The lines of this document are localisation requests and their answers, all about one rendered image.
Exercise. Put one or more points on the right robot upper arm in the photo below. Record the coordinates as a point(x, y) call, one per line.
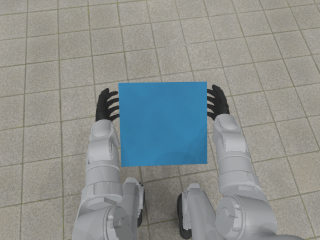
point(244, 218)

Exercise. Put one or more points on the left robot hand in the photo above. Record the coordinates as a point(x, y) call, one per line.
point(102, 111)

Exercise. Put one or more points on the right robot hand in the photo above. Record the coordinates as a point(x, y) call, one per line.
point(220, 102)

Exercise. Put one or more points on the robot right foot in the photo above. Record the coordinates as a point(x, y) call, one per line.
point(185, 233)

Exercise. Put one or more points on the carton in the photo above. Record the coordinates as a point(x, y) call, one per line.
point(163, 123)

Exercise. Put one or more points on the robot right shin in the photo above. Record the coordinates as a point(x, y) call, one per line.
point(186, 220)

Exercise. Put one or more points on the left robot forearm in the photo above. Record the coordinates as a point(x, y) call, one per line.
point(102, 179)

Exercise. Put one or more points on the right robot forearm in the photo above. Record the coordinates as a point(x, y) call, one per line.
point(236, 174)

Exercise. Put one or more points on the left robot upper arm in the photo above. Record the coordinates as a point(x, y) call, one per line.
point(108, 223)

